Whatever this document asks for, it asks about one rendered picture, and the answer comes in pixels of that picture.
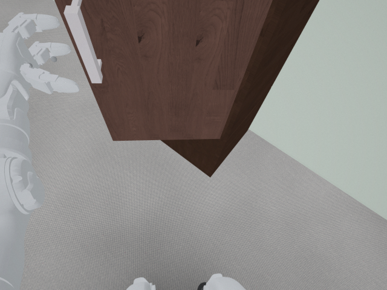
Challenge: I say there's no left robot shin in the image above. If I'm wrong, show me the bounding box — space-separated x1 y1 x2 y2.
133 277 148 284

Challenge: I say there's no left robot upper arm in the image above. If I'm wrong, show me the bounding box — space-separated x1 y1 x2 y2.
0 157 45 290

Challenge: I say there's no handle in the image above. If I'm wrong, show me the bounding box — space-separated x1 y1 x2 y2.
64 0 103 83

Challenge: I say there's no robot shin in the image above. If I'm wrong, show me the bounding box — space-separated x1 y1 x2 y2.
133 277 148 284
208 274 222 282

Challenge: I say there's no right robot shin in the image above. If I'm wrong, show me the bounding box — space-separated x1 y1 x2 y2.
208 274 222 282

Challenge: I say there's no robot left forearm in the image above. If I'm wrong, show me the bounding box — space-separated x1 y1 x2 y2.
0 71 32 165

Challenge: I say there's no cupboard door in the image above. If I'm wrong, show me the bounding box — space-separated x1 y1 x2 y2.
55 0 272 141

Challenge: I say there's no left robot hand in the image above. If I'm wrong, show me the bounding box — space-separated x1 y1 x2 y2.
0 12 80 94

